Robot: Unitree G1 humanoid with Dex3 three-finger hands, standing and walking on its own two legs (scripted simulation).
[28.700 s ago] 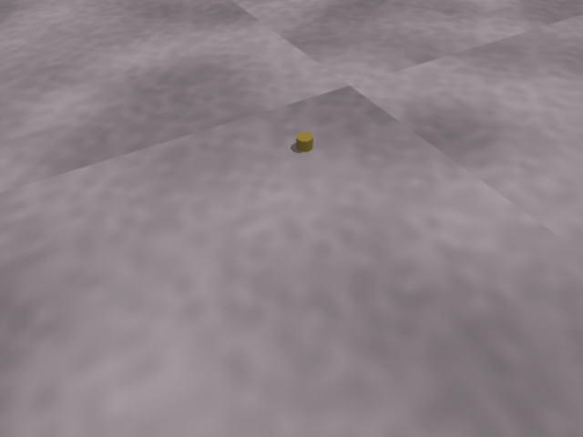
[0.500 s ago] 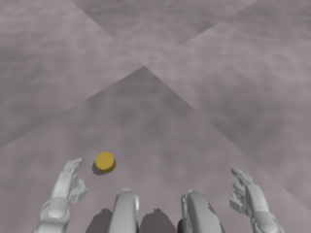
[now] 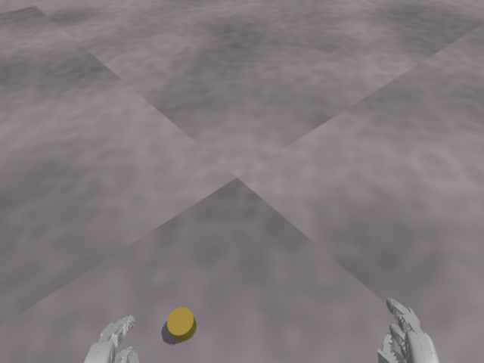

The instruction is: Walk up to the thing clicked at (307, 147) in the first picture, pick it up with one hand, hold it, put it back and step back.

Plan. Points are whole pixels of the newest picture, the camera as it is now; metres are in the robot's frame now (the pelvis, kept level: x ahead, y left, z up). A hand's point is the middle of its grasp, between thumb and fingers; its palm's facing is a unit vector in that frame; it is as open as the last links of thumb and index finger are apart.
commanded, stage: home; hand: left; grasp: from above
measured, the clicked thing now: (182, 324) +0.42 +0.25 -0.68
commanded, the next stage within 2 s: stand in 1.92 s
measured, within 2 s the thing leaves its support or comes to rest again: neither
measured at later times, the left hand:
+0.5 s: hand out of the picture +0.16 +0.18 -0.05, palm faces +0.06 -0.98 -0.20, open 7.4 cm
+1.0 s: hand out of the picture +0.16 +0.18 -0.05, palm faces +0.06 -0.98 -0.20, open 7.4 cm
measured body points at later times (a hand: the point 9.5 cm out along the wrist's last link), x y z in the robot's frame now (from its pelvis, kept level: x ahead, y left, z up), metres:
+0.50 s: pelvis +0.00 +0.00 +0.00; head +0.02 +0.00 +0.45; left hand +0.15 +0.23 -0.03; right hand +0.16 -0.24 -0.06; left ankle +0.01 +0.12 -0.68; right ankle -0.01 -0.14 -0.68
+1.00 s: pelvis +0.00 +0.00 +0.00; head +0.01 +0.01 +0.45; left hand +0.15 +0.23 -0.03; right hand +0.16 -0.25 -0.06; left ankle +0.01 +0.12 -0.68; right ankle -0.01 -0.14 -0.68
